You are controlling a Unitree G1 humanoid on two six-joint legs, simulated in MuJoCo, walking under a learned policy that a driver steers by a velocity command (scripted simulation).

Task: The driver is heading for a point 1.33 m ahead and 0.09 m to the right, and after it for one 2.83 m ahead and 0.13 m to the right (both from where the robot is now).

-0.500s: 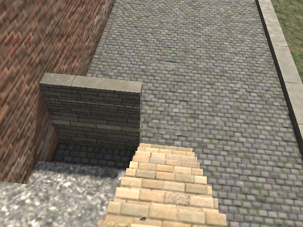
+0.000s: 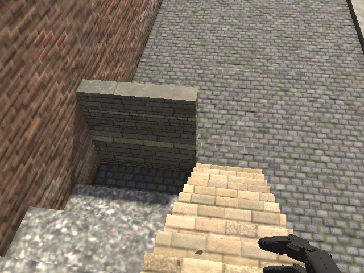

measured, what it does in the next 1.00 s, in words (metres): walks ahead: left foot 0.21 m higher, then right foot 0.22 m lower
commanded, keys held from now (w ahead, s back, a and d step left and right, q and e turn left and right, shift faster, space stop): w+e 0.42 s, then w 0.18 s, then w+q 0.40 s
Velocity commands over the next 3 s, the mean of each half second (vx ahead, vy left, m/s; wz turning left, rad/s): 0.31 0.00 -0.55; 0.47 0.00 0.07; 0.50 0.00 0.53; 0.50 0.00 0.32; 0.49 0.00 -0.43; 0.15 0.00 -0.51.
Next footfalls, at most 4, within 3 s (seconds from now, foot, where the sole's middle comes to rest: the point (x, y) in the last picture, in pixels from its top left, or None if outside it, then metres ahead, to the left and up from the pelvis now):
0.04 left None -0.02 0.13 -0.57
0.68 right None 0.14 -0.23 -0.78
1.42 left None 0.56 0.04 -1.04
1.68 right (238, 271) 0.70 -0.12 -1.21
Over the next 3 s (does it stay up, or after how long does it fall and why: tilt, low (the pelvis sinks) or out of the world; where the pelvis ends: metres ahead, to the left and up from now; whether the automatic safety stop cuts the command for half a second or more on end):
stays up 1.26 0.02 -1.11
